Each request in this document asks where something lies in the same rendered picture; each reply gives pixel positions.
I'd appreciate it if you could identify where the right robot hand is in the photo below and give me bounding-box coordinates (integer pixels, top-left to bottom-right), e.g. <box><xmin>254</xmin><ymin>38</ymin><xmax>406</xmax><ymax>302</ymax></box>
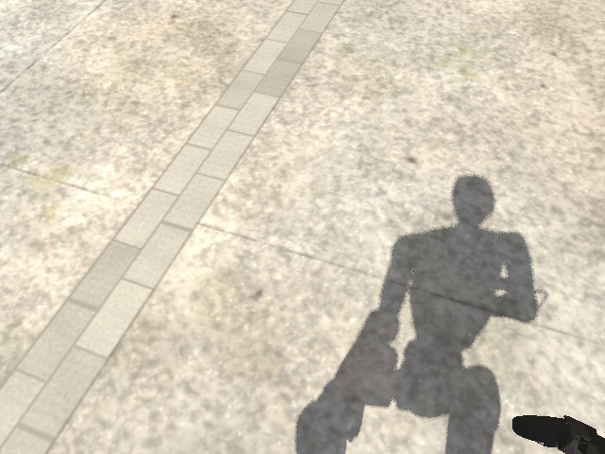
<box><xmin>512</xmin><ymin>415</ymin><xmax>605</xmax><ymax>454</ymax></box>

